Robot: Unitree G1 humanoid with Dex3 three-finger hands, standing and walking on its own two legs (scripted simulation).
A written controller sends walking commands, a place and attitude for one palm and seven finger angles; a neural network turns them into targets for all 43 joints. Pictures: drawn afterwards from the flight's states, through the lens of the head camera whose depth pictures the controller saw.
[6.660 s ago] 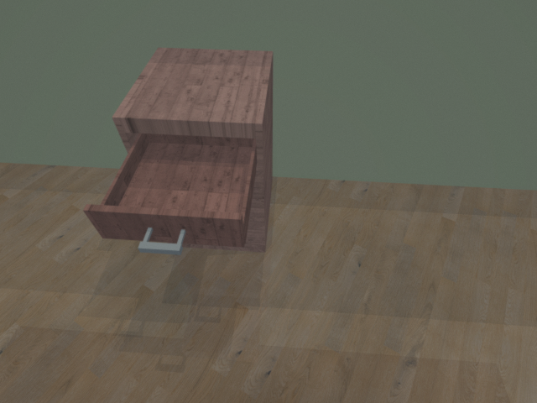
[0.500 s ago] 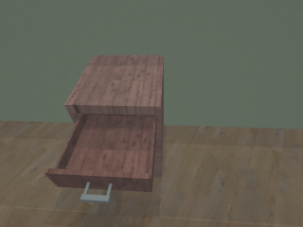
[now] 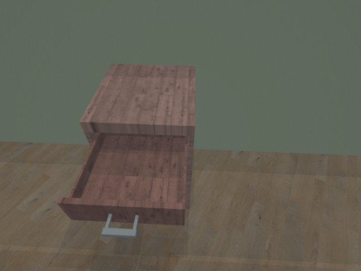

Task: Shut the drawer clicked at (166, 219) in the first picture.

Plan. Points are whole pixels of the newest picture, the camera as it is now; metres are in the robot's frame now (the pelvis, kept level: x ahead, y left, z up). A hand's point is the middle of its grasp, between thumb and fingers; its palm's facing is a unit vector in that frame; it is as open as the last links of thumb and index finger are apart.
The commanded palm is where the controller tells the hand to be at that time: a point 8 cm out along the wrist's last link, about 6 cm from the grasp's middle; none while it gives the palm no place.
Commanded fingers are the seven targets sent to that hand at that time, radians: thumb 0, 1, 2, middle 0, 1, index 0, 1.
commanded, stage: come to a stop and stand still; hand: left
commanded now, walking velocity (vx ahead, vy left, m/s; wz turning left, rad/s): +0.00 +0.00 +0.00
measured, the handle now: (121, 225) +0.29 +0.21 -0.20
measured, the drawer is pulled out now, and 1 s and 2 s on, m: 0.30 0.30 0.30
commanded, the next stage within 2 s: look again from close up in 0.22 s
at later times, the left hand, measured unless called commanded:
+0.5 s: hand out of the picture -0.04 +0.15 -0.18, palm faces +0.05 -0.99 -0.16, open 7.4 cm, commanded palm none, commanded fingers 0.00 0.90 0.90 -0.20 -0.30 -0.20 -0.30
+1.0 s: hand out of the picture +0.08 +0.23 -0.11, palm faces +0.25 -0.94 -0.21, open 7.2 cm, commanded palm +0.07 +0.25 -0.08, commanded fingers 0.00 0.90 0.90 -0.34 -0.45 -0.34 -0.45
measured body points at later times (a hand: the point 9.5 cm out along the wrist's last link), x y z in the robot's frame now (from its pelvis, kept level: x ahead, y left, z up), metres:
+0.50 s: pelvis -0.02 +0.01 -0.01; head -0.03 +0.00 +0.44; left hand -0.04 +0.21 -0.17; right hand -0.03 -0.20 -0.17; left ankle +0.02 +0.12 -0.74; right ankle +0.01 -0.09 -0.74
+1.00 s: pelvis -0.01 +0.04 -0.01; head -0.02 +0.03 +0.44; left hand +0.06 +0.28 -0.09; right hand +0.04 -0.20 -0.15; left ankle +0.02 +0.12 -0.74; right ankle +0.01 -0.09 -0.74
